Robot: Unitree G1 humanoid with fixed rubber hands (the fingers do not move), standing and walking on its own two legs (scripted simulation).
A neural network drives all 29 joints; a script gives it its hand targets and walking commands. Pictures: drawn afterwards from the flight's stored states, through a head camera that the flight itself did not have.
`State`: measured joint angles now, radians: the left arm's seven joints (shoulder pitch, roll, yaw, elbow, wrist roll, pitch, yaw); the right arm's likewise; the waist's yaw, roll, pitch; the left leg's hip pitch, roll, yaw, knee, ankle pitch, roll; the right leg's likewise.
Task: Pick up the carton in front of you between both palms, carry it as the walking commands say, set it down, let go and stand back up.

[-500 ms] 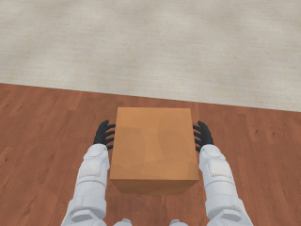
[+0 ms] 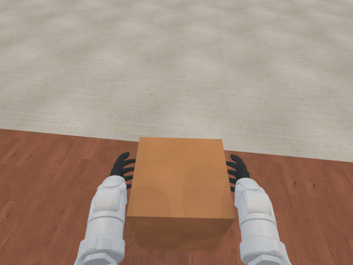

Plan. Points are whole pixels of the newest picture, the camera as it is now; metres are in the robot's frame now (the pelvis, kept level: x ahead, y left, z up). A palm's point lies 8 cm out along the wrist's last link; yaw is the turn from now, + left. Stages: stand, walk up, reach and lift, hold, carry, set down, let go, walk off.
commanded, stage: reach and lift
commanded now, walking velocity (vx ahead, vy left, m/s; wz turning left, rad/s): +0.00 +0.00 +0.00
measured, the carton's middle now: (179, 196) +0.30 +0.00 -0.05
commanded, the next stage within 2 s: hold in 0.74 s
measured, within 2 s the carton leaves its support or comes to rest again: neither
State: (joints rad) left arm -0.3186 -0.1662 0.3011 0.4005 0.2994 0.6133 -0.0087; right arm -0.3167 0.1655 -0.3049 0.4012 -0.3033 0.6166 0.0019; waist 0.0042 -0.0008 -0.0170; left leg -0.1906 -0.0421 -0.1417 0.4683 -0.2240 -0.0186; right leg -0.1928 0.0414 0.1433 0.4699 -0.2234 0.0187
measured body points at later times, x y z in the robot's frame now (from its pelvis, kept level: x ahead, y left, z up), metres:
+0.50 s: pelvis +0.01 +0.00 +0.01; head -0.01 +0.00 +0.45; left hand +0.32 +0.15 +0.03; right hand +0.32 -0.15 +0.03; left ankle +0.02 +0.13 -0.74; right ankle +0.02 -0.13 -0.74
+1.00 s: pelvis +0.01 +0.00 +0.01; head -0.04 +0.00 +0.45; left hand +0.31 +0.15 +0.05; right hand +0.31 -0.15 +0.05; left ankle +0.02 +0.13 -0.74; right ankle +0.02 -0.13 -0.74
